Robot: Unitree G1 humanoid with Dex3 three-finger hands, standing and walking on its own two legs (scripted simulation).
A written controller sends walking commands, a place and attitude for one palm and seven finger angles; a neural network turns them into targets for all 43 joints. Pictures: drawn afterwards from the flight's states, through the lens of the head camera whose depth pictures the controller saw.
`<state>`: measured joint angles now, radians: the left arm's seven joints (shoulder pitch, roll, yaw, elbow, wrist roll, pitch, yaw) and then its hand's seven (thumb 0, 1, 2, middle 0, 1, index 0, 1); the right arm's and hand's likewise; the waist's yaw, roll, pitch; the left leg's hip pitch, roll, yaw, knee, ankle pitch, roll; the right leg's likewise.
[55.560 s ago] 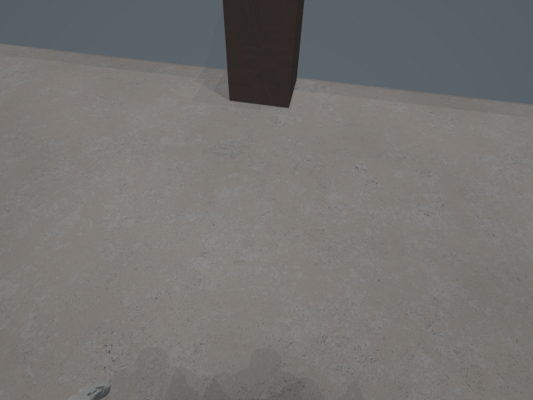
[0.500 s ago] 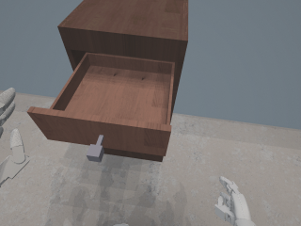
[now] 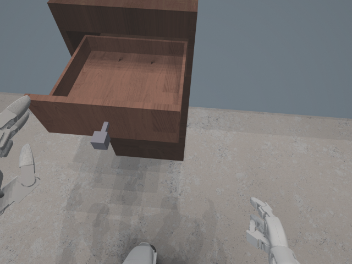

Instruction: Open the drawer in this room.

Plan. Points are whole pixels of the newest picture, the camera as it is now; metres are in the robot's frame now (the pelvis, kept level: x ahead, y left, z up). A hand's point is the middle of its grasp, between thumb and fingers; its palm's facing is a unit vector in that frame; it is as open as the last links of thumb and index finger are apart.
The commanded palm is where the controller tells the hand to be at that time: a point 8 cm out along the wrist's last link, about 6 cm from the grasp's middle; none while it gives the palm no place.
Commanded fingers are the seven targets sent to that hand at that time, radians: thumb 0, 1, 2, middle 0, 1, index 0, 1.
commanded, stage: step back with the hand held close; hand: left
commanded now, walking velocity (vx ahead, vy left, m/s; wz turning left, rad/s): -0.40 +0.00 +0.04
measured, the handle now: (102, 134) +0.41 +0.22 +0.01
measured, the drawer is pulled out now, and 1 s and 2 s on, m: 0.30 0.30 0.30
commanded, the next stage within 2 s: stop stepping back and stand still in 0.12 s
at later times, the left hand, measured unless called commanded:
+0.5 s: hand out of the picture +0.04 +0.18 +0.20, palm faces +0.41 -0.78 -0.48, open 7.4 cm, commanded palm -0.02 +0.24 +0.19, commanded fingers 0.00 0.90 0.90 -0.20 -0.30 -0.20 -0.30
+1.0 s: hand out of the picture -0.05 +0.14 +0.19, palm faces +0.47 -0.75 -0.47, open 7.4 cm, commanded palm -0.11 +0.18 +0.19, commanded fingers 0.00 0.90 0.90 -0.20 -0.30 -0.20 -0.30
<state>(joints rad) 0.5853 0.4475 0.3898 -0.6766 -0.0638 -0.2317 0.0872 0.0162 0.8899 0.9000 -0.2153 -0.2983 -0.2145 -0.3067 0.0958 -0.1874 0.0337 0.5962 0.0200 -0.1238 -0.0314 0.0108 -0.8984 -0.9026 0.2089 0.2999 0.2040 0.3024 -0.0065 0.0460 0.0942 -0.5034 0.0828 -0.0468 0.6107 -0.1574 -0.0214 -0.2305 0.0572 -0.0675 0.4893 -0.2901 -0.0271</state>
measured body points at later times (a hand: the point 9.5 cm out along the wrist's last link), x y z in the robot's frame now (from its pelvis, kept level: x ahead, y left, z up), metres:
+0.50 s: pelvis -0.13 -0.05 +0.00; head -0.14 -0.05 +0.45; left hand +0.01 +0.22 +0.23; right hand +0.05 -0.26 -0.08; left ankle -0.15 +0.09 -0.68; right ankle -0.05 -0.11 -0.73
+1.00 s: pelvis -0.21 -0.11 +0.01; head -0.22 -0.13 +0.46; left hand -0.08 +0.18 +0.21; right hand -0.04 -0.34 -0.09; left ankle -0.21 +0.04 -0.67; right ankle -0.13 -0.14 -0.73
